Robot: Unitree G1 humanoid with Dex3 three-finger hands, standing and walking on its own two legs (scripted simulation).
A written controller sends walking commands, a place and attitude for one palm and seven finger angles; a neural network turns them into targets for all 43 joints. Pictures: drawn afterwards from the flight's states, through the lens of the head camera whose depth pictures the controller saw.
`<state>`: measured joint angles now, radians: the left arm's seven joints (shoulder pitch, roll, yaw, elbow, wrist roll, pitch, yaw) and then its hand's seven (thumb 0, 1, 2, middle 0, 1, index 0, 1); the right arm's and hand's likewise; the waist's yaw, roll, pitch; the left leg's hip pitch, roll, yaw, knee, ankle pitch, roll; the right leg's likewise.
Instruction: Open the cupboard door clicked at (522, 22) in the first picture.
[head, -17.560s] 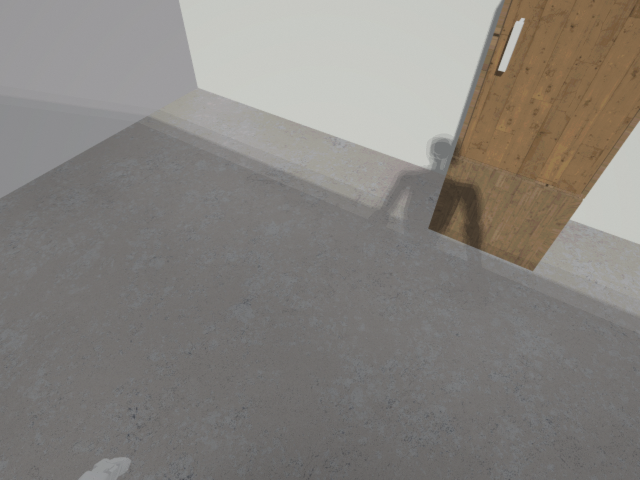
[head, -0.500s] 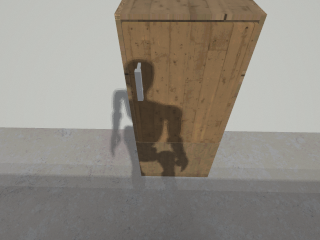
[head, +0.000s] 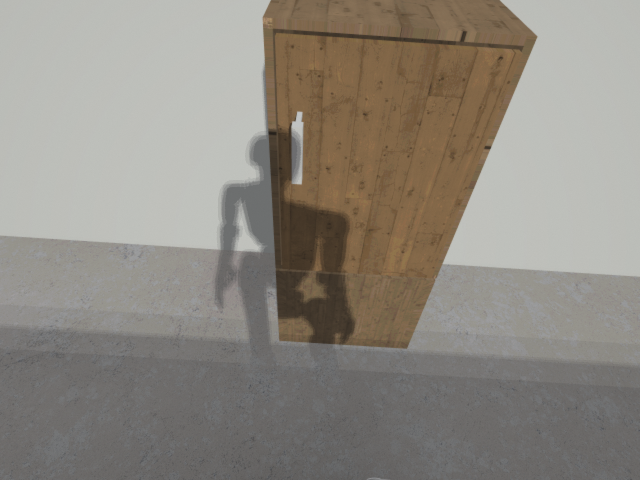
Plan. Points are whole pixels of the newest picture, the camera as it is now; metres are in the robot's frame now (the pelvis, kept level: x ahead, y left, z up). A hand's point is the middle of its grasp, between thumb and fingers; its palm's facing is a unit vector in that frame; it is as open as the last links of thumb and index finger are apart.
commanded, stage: come to a stop and stand still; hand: left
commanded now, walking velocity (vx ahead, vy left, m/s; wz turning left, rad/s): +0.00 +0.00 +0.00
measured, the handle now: (298, 148) +0.68 +0.08 +0.06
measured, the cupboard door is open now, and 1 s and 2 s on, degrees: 0 0 0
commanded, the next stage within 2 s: look again from close up in 0.26 s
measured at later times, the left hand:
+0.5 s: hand out of the picture +0.00 +0.15 -0.16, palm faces +0.02 -0.98 -0.18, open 7.3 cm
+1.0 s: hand out of the picture +0.07 +0.14 -0.16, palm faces +0.02 -0.98 -0.21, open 7.3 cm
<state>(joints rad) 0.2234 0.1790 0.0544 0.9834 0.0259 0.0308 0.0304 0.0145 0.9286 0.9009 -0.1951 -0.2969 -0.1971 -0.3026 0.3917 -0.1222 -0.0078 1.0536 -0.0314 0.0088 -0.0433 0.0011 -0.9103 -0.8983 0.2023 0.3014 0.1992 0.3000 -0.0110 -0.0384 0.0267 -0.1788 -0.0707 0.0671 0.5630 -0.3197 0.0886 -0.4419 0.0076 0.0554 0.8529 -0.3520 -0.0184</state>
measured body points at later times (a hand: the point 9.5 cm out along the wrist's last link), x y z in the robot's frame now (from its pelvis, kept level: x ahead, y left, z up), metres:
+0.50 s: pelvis +0.01 -0.02 +0.01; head +0.03 -0.02 +0.46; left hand +0.00 +0.20 -0.15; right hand +0.02 -0.25 -0.15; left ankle +0.00 +0.07 -0.73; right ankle +0.03 -0.13 -0.73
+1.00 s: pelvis +0.05 -0.04 +0.01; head +0.07 -0.04 +0.46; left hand +0.07 +0.19 -0.14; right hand +0.06 -0.26 -0.15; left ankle +0.00 +0.07 -0.73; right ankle +0.03 -0.13 -0.73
